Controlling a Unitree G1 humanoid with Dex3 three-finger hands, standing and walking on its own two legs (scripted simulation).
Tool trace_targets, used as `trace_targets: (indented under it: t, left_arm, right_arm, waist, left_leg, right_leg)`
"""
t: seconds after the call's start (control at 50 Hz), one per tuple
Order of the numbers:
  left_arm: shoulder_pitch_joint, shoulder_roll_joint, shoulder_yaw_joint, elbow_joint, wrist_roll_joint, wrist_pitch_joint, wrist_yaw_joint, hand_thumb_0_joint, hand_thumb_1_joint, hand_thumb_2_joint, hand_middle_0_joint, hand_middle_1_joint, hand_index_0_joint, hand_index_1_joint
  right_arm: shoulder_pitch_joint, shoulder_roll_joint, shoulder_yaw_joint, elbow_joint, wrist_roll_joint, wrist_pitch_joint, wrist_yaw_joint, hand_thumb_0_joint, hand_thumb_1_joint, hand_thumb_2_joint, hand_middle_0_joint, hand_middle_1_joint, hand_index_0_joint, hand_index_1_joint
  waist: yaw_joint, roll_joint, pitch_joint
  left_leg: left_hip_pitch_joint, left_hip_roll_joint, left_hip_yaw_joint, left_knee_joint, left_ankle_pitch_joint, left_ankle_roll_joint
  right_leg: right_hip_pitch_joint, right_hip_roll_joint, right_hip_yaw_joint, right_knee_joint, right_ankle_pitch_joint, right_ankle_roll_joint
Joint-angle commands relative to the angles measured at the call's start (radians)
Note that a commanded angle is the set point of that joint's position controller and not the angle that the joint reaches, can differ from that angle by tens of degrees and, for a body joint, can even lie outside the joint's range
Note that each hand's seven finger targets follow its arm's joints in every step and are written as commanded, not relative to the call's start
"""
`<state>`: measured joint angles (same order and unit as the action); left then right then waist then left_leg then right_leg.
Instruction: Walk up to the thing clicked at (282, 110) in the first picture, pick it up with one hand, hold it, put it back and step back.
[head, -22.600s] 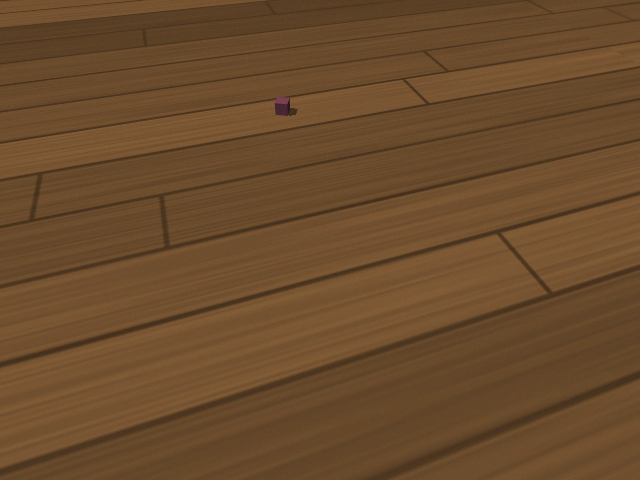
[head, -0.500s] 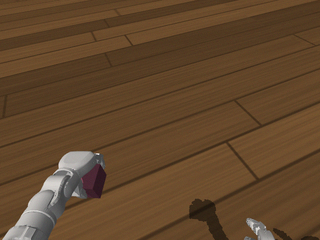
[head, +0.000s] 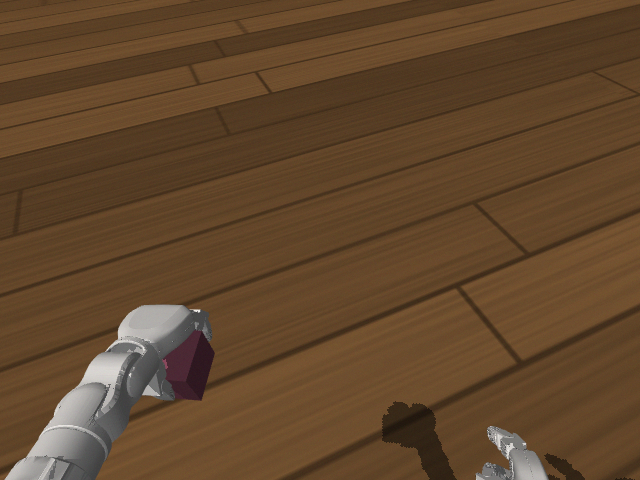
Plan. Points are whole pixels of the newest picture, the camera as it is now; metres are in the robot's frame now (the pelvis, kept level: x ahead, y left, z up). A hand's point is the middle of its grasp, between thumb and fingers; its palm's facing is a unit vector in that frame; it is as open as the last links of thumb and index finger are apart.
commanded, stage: hold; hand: left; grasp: from above
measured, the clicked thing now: (177, 364) +0.30 +0.22 -0.06
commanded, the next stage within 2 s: crouch in 0.28 s
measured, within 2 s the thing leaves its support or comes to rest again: neither
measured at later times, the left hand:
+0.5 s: hand (168, 358) +0.29 +0.22 -0.03, palm faces -0.45 -0.03 -0.89, open 10.3 cm
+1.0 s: hand (194, 385) +0.33 +0.25 -0.21, palm faces -0.41 +0.08 -0.91, open 10.2 cm
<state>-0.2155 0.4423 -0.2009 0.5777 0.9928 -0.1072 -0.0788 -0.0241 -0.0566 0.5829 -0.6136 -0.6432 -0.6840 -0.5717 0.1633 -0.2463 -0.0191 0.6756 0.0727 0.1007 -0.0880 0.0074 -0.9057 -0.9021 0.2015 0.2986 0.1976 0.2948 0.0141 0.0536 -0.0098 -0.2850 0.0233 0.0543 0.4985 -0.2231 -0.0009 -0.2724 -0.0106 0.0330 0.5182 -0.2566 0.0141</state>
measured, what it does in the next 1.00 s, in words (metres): lowers itself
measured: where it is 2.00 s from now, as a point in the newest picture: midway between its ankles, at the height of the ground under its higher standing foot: outside the picture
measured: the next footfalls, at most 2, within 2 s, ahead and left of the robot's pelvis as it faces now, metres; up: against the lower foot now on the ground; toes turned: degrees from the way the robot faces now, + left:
none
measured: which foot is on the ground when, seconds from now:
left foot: down 0.00-1.00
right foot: down 0.00-1.00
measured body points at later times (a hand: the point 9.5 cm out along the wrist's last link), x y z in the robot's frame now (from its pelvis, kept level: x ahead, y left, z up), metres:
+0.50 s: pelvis +0.01 +0.00 +0.00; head +0.02 -0.03 +0.45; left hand +0.31 +0.22 +0.02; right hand +0.15 -0.25 -0.12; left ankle +0.02 +0.12 -0.74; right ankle +0.01 -0.13 -0.74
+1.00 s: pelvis -0.04 +0.00 -0.12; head +0.07 +0.01 +0.32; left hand +0.34 +0.24 -0.16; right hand +0.06 -0.29 -0.24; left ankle +0.02 +0.12 -0.74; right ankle +0.01 -0.13 -0.74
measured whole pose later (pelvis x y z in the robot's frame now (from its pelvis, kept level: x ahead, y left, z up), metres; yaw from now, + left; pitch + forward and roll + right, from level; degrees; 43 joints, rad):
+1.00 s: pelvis -0.04 +0.00 -0.12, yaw +1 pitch +22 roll -2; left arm -0.55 0.45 -0.13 1.11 1.21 -0.18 0.31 -0.03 -0.06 0.57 -0.63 -0.63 -0.69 -0.57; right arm 0.21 -0.28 -0.08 0.69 -0.01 0.09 -0.02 0.00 -0.91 -0.90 0.20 0.30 0.20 0.30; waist -0.08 0.02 -0.17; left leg -1.19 0.04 -0.01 1.29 -0.49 0.00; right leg -1.13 0.00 -0.01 1.28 -0.52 0.02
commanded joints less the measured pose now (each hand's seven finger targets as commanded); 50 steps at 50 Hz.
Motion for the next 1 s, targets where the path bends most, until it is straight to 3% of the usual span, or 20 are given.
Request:
trace_targets:
  t: [0.0, 0.04, 0.3, 0.34, 0.36, 0.38, 0.42, 0.44, 0.5, 0.54, 0.62, 0.7, 0.78, 0.82, 0.84, 0.9, 0.94, 0.98]
  left_arm:
    - [-0.313, 0.214, 0.114, -0.181, -0.015, -0.01, 0.036, 0.0, 0.442, 0.867, -0.854, -0.721, -0.859, -0.718]
    - [-0.31, 0.229, 0.131, -0.184, -0.014, -0.014, 0.039, 0.0, 0.449, 0.873, -0.867, -0.71, -0.867, -0.711]
    - [-0.322, 0.222, 0.125, -0.181, -0.015, -0.021, 0.062, 0.0, 0.448, 0.853, -0.872, -0.684, -0.871, -0.688]
    - [-0.28, 0.212, 0.126, -0.151, -0.009, -0.016, 0.066, 0.0, 0.448, 0.846, -0.861, -0.693, -0.864, -0.692]
    - [-0.29, 0.208, 0.12, -0.166, -0.008, -0.016, 0.065, 0.0, 0.493, 0.785, -0.865, -0.773, -0.897, -0.76]
    - [-0.329, 0.218, 0.119, -0.201, -0.008, -0.018, 0.067, 0.0, 0.413, 0.835, -0.785, -0.747, -0.817, -0.731]
    - [-0.295, 0.224, 0.135, -0.17, -0.011, -0.016, 0.072, 0.0, 0.39, 0.894, -0.802, -0.754, -0.804, -0.755]
    - [-0.268, 0.207, 0.124, -0.141, -0.015, -0.016, 0.072, 0.0, 0.404, 0.912, -0.818, -0.754, -0.817, -0.758]
    - [-0.268, 0.192, 0.114, -0.108, 0.002, -0.027, 0.086, 0.0, 0.412, 0.877, -0.827, -0.724, -0.825, -0.728]
    - [-0.245, 0.193, 0.124, -0.066, 0.016, -0.044, 0.108, 0.0, 0.419, 0.884, -0.842, -0.704, -0.835, -0.714]
    - [-0.307, 0.193, 0.131, 0.033, 0.064, -0.084, 0.184, 0.0, 0.398, 0.845, -0.817, -0.703, -0.817, -0.704]
    - [-0.426, 0.182, 0.118, 0.127, 0.124, -0.104, 0.274, 0.0, 0.41, 0.888, -0.854, -0.707, -0.845, -0.718]
    - [-0.524, 0.182, 0.117, 0.255, 0.178, -0.101, 0.369, 0.0, 0.406, 0.87, -0.852, -0.713, -0.849, -0.718]
    - [-0.56, 0.188, 0.12, 0.294, 0.193, -0.097, 0.402, 0.0, 0.443, 0.838, -0.865, -0.719, -0.871, -0.715]
    - [-0.577, 0.172, 0.107, 0.34, 0.199, -0.089, 0.412, 0.0, 0.459, 0.821, -0.882, -0.703, -0.889, -0.698]
    - [-0.641, 0.222, 0.14, 0.365, 0.206, -0.074, 0.44, 0.0, 0.501, 0.795, -0.906, -0.682, -0.917, -0.673]
    - [-0.683, 0.197, 0.125, 0.389, 0.202, -0.065, 0.447, 0.0, 0.521, 0.794, -0.926, -0.649, -0.932, -0.644]
    - [-0.706, 0.234, 0.151, 0.407, 0.213, -0.055, 0.455, 0.0, 0.494, 0.782, -0.901, -0.655, -0.911, -0.646]
  right_arm:
    - [-0.096, -0.127, -0.039, -0.139, -0.004, -0.039, -0.005, 0.0, -0.908, -0.904, 0.199, 0.299, 0.199, 0.299]
    - [-0.095, -0.128, -0.04, -0.137, -0.004, -0.037, -0.006, 0.0, -0.908, -0.903, 0.199, 0.299, 0.199, 0.299]
    - [-0.092, -0.133, -0.042, -0.137, -0.004, -0.023, -0.005, 0.0, -0.907, -0.903, 0.199, 0.299, 0.199, 0.299]
    - [-0.09, -0.131, -0.044, -0.136, -0.004, -0.021, -0.003, 0.0, -0.906, -0.902, 0.199, 0.299, 0.199, 0.299]
    - [-0.085, -0.132, -0.046, -0.137, -0.004, -0.02, -0.004, 0.0, -0.932, -0.915, 0.2, 0.3, 0.2, 0.3]
    - [-0.083, -0.134, -0.049, -0.136, -0.004, -0.021, -0.003, 0.0, -0.879, -0.895, 0.201, 0.3, 0.201, 0.3]
    - [-0.081, -0.133, -0.048, -0.138, -0.002, -0.017, -0.004, 0.0, -0.894, -0.9, 0.2, 0.3, 0.2, 0.3]
    - [-0.086, -0.13, -0.044, -0.139, -0.002, -0.015, -0.003, 0.0, -0.895, -0.901, 0.2, 0.3, 0.2, 0.3]
    - [-0.081, -0.129, -0.044, -0.135, -0.004, -0.008, -0.003, 0.0, -0.894, -0.901, 0.2, 0.3, 0.2, 0.3]
    - [-0.07, -0.128, -0.046, -0.127, -0.01, -0.002, 0.001, 0.0, -0.893, -0.9, 0.2, 0.3, 0.2, 0.3]
    - [-0.045, -0.133, -0.054, -0.105, -0.025, 0.006, 0.011, 0.0, -0.897, -0.9, 0.199, 0.3, 0.2, 0.3]
    - [0.008, -0.144, -0.073, -0.081, -0.047, 0.007, 0.03, 0.0, -0.904, -0.902, 0.199, 0.3, 0.199, 0.3]
    - [0.054, -0.158, -0.091, -0.079, -0.066, 0.002, 0.048, 0.0, -0.91, -0.904, 0.199, 0.3, 0.199, 0.3]
    - [0.066, -0.166, -0.097, -0.076, -0.071, -0.006, 0.056, 0.0, -0.911, -0.903, 0.199, 0.3, 0.199, 0.3]
    - [0.071, -0.167, -0.1, -0.076, -0.074, -0.01, 0.058, 0.0, -0.912, -0.903, 0.199, 0.3, 0.199, 0.3]
    - [0.096, -0.178, -0.106, -0.069, -0.083, -0.028, 0.06, 0.0, -0.909, -0.902, 0.199, 0.299, 0.199, 0.299]
    - [0.113, -0.18, -0.111, -0.061, -0.09, -0.043, 0.058, 0.0, -0.906, -0.901, 0.199, 0.299, 0.199, 0.299]
    - [0.127, -0.184, -0.116, -0.054, -0.094, -0.054, 0.055, 0.0, -0.906, -0.901, 0.199, 0.299, 0.199, 0.299]
  waist:
    - [-0.002, -0.028, -0.225]
    - [0.002, -0.029, -0.235]
    - [-0.006, -0.028, -0.219]
    - [-0.003, -0.027, -0.219]
    - [-0.009, -0.041, -0.238]
    - [-0.007, -0.035, -0.266]
    - [-0.002, -0.039, -0.252]
    - [-0.001, -0.066, -0.226]
    - [-0.019, -0.091, -0.203]
    - [-0.016, -0.081, -0.192]
    - [-0.04, -0.092, -0.208]
    - [-0.074, -0.057, -0.314]
    - [-0.087, -0.037, -0.39]
    - [-0.085, -0.021, -0.43]
    - [-0.099, -0.006, -0.446]
    - [-0.089, 0.029, -0.53]
    - [-0.116, 0.022, -0.575]
    - [-0.109, 0.033, -0.627]
  left_leg:
    - [0.147, -0.032, -0.012, -0.058, 0.151, 0.017]
    - [0.151, -0.033, -0.013, -0.057, 0.16, 0.018]
    - [0.146, -0.025, -0.021, -0.063, 0.149, 0.013]
    - [0.145, -0.026, -0.017, -0.06, 0.155, 0.012]
    - [0.153, -0.027, -0.016, -0.051, 0.175, 0.017]
    - [0.162, -0.026, -0.018, -0.05, 0.198, 0.016]
    - [0.155, -0.031, -0.012, -0.04, 0.214, 0.02]
    - [0.136, -0.031, -0.014, -0.042, 0.2, 0.02]
    - [0.11, -0.037, -0.012, -0.028, 0.169, 0.025]
    - [0.082, -0.038, -0.013, -0.013, 0.151, 0.021]
    - [-0.016, -0.041, -0.016, 0.095, 0.131, 0.018]
    - [-0.15, -0.04, -0.016, 0.284, 0.122, 0.012]
    - [-0.339, -0.035, -0.021, 0.467, 0.064, 0.017]
    - [-0.43, -0.034, -0.031, 0.533, 0.009, 0.018]
    - [-0.46, -0.036, -0.036, 0.562, -0.018, 0.017]
    - [-0.549, -0.03, -0.056, 0.648, -0.061, 0.018]
    - [-0.62, -0.025, -0.072, 0.714, -0.088, 0.021]
    - [-0.691, -0.028, -0.073, 0.772, -0.124, 0.022]
  right_leg:
    - [0.01, 0.04, -0.016, -0.097, 0.133, -0.024]
    - [0.016, 0.039, -0.016, -0.097, 0.143, -0.024]
    - [-0.004, 0.045, -0.022, -0.093, 0.128, -0.027]
    - [-0.002, 0.044, -0.02, -0.091, 0.131, -0.028]
    - [0.005, 0.042, -0.02, -0.088, 0.158, -0.024]
    - [0.02, 0.043, -0.02, -0.081, 0.181, -0.024]
    - [0.017, 0.038, -0.016, -0.084, 0.202, -0.019]
    - [0.012, 0.04, -0.02, -0.089, 0.186, -0.018]
    - [-0.022, 0.033, -0.015, -0.085, 0.173, -0.014]
    - [-0.038, 0.032, -0.016, -0.065, 0.147, -0.02]
    - [-0.146, 0.032, -0.019, 0.03, 0.136, -0.02]
    - [-0.317, 0.034, -0.019, 0.199, 0.135, -0.022]
    - [-0.5, 0.038, -0.025, 0.352, 0.073, -0.028]
    - [-0.594, 0.042, -0.033, 0.432, 0.015, -0.034]
    - [-0.64, 0.042, -0.038, 0.465, -0.01, -0.037]
    - [-0.748, 0.047, -0.053, 0.571, -0.059, -0.044]
    - [-0.826, 0.048, -0.061, 0.646, -0.078, -0.047]
    - [-0.876, 0.048, -0.064, 0.705, -0.107, -0.05]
